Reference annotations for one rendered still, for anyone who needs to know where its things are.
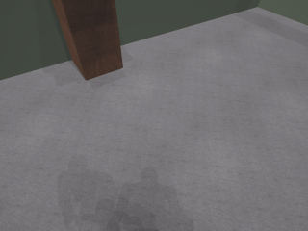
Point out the cabinet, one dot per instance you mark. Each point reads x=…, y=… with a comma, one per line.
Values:
x=91, y=33

